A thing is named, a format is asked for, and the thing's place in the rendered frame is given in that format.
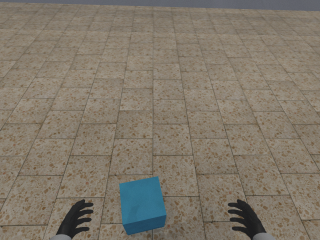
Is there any carton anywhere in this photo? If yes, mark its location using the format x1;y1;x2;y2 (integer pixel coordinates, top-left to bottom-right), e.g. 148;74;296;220
119;176;167;235

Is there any left robot hand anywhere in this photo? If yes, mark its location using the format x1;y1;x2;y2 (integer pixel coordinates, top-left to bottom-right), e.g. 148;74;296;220
56;199;94;239

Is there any right robot hand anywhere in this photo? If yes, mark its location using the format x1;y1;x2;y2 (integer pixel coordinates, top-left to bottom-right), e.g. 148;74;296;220
228;199;267;240

